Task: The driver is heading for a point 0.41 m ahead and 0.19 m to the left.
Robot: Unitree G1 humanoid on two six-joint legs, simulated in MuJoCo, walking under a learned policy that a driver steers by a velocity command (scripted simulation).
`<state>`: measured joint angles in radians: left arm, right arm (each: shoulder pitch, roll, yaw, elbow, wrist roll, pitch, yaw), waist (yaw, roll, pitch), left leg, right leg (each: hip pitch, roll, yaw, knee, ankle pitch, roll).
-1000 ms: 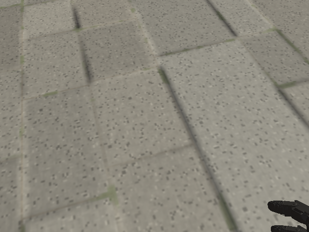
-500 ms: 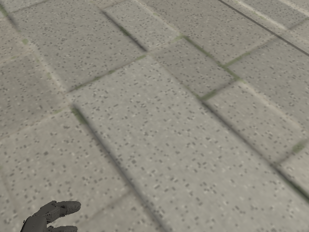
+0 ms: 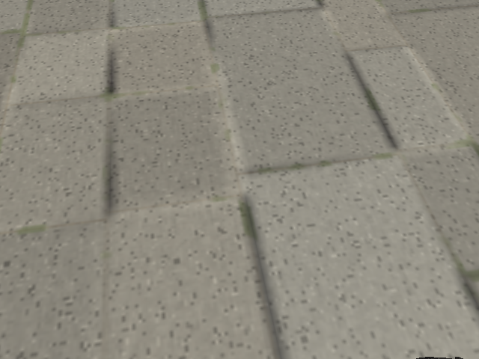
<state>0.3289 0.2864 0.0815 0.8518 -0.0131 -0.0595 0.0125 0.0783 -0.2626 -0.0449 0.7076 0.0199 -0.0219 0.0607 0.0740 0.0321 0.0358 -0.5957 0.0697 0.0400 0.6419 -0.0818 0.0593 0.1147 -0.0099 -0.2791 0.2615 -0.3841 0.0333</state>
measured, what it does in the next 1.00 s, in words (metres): walks ahead, turning left: left foot, then right foot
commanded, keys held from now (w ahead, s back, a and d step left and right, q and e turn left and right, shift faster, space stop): w+q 0.40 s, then no key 0.60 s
